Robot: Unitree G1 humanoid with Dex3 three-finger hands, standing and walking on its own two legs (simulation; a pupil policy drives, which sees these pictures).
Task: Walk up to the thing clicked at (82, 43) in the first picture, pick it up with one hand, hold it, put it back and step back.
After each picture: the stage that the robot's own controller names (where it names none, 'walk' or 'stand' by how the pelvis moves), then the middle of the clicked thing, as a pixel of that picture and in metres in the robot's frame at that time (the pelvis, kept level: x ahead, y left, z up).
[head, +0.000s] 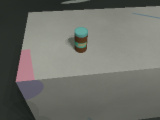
stand; (80, 40) +0.63 +0.03 -0.01
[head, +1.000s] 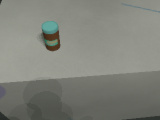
rise first; (51, 36) +0.55 +0.16 +0.02
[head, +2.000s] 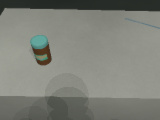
rise first; (41, 50) +0.49 +0.20 +0.02
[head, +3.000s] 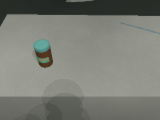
stand; (43, 54) +0.51 +0.19 -0.01
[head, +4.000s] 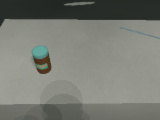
stand; (42, 60) +0.48 +0.19 -0.01
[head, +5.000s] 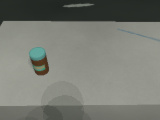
stand; (39, 61) +0.48 +0.20 -0.01
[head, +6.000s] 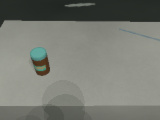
stand; (40, 61) +0.48 +0.20 -0.01
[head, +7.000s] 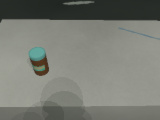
rise first; (39, 61) +0.47 +0.20 -0.01
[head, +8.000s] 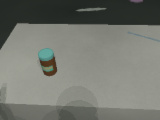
rise first; (48, 62) +0.48 +0.20 -0.01
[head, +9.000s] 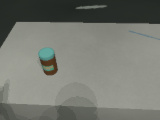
go down; (48, 61) +0.48 +0.20 -0.01
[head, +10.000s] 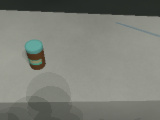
go down; (36, 55) +0.48 +0.18 +0.00
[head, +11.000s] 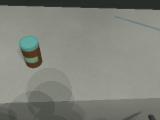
go down; (31, 52) +0.48 +0.19 +0.02
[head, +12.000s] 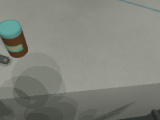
close in; (14, 40) +0.48 +0.20 +0.06
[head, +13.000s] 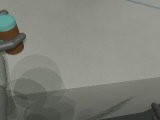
close; (9, 35) +0.50 +0.20 +0.07
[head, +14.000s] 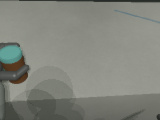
lift; (14, 65) +0.39 +0.22 +0.06
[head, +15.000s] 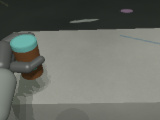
lift; (28, 57) +0.32 +0.17 +0.21
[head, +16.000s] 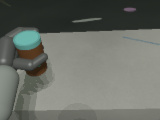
hold; (32, 54) +0.32 +0.16 +0.22
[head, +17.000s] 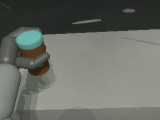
crouch; (34, 54) +0.33 +0.15 +0.23
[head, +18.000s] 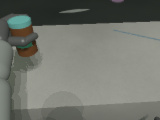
crouch; (23, 36) +0.43 +0.19 +0.19
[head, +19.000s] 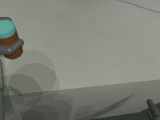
lower; (8, 40) +0.48 +0.21 +0.05
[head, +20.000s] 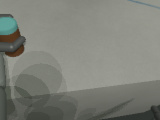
lower; (10, 38) +0.48 +0.20 +0.06
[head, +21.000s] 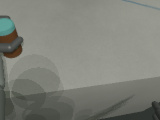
lower; (7, 39) +0.49 +0.20 +0.06
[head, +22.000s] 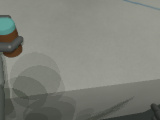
lower; (8, 38) +0.49 +0.21 +0.06
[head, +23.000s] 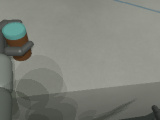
loosen; (18, 42) +0.47 +0.19 +0.06
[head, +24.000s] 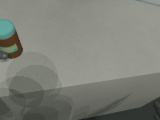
withdraw; (8, 40) +0.48 +0.19 +0.06
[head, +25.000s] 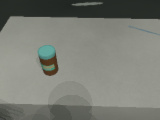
sink last; (48, 60) +0.45 +0.18 +0.03
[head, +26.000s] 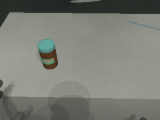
stand; (48, 54) +0.48 +0.18 +0.03
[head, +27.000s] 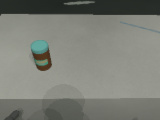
stand; (41, 56) +0.47 +0.18 +0.04
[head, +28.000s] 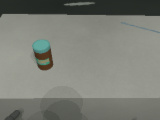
stand; (43, 55) +0.48 +0.18 +0.04
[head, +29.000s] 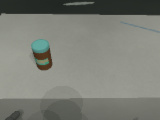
stand; (42, 55) +0.47 +0.18 +0.04
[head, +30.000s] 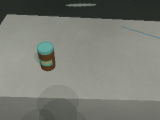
stand; (46, 56) +0.48 +0.17 +0.01
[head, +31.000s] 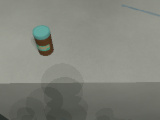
walk; (43, 41) +0.52 +0.17 +0.01
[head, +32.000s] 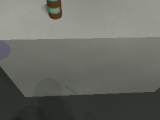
walk; (54, 5) +0.72 +0.15 +0.02
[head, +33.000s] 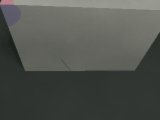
walk; out of the picture +1.07 +0.20 +0.00
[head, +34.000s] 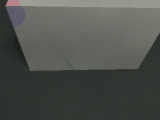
stand; out of the picture +1.10 +0.19 +0.00
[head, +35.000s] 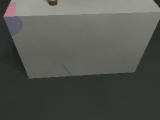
stand; out of the picture +1.11 +0.23 -0.01
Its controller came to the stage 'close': yes
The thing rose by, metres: 0.22
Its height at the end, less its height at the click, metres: +0.00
